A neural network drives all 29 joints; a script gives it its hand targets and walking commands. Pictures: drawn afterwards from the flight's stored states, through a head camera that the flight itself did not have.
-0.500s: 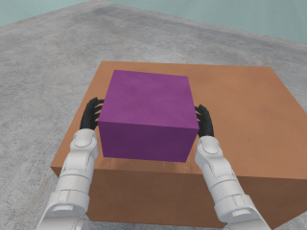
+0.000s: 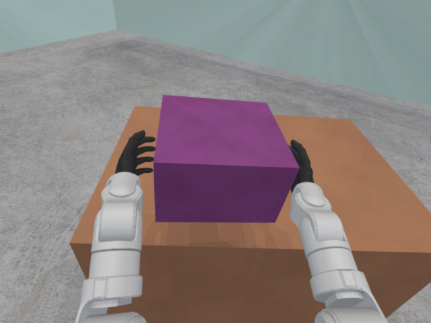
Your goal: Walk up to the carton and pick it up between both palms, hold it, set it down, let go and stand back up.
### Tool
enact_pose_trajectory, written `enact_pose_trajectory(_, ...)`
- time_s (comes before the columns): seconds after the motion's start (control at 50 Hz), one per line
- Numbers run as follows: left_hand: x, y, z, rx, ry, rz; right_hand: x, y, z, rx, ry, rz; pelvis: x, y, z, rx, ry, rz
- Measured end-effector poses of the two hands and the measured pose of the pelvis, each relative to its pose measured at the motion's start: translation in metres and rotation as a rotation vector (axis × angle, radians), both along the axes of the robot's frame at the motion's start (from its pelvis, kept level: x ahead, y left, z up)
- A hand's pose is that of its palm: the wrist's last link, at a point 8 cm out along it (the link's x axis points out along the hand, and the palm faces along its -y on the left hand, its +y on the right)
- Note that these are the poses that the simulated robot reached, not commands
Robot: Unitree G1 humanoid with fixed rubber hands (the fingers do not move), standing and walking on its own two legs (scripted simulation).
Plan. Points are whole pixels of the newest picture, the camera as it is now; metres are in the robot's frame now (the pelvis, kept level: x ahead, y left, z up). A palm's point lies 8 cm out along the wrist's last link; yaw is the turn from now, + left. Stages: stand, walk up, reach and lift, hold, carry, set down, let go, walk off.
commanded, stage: reach and lift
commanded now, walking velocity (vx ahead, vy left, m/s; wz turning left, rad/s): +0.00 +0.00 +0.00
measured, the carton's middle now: (216, 156) +0.41 -0.03 +0.16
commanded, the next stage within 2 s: hold in 0.64 s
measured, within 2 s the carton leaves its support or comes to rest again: neither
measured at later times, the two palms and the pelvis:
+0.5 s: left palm (131, 172) +0.36 +0.14 +0.15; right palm (297, 176) +0.35 -0.18 +0.15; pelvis +0.00 -0.03 +0.00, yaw +3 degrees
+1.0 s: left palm (123, 171) +0.34 +0.14 +0.18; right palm (298, 171) +0.34 -0.17 +0.17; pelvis -0.01 -0.02 +0.00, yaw +1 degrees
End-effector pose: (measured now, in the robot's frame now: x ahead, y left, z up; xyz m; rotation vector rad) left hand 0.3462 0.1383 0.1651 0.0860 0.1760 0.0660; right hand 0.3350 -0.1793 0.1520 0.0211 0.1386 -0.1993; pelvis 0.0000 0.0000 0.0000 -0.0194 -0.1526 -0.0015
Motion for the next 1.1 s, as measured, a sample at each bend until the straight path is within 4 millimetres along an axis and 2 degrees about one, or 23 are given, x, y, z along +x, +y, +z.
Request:
enact_pose_trajectory(0.16,0.005,-0.003,-0.006,0.025,0.033,0.032,0.01,-0.002,-0.009,0.008,-0.003,0.008,-0.009,-0.006,0.001,0.01,0.018,0.002)
enact_pose_trajectory(0.3,0.014,-0.004,-0.006,0.029,0.025,0.043,0.019,-0.002,-0.005,-0.007,-0.037,0.008,-0.008,-0.018,0.001,0.007,0.015,0.022)
enact_pose_trajectory(0.42,0.016,-0.004,-0.008,0.02,0.017,0.036,0.02,-0.002,-0.002,-0.02,-0.057,0.004,-0.004,-0.025,0.001,0.005,-0.001,0.04)
enact_pose_trajectory(0.58,0.011,-0.001,-0.011,0.021,0.014,0.033,0.014,0.001,-0.002,-0.017,-0.073,0.001,-0.001,-0.025,0.001,0.003,-0.017,0.048)
enact_pose_trajectory(0.72,0.001,0.002,-0.002,0.031,-0.022,0.028,0.008,0.002,0.007,0.006,-0.122,0.009,-0.001,-0.02,0.0,-0.001,-0.03,0.038)
enact_pose_trajectory(0.86,0.0,0.002,-0.002,0.021,0.022,0.026,0.009,0.001,0.003,-0.009,-0.089,0.024,-0.006,-0.018,0.001,0.007,-0.034,0.025)
enact_pose_trajectory(1.0,-0.007,0.007,0.01,0.03,-0.034,0.062,0.008,0.007,0.019,0.008,-0.15,0.043,-0.01,-0.019,0.001,0.005,-0.036,0.019)
enact_pose_trajectory(1.1,-0.012,0.012,0.008,0.015,0.002,0.076,0.009,0.012,0.02,-0.003,-0.119,0.063,-0.012,-0.021,0.001,0.008,-0.044,0.023)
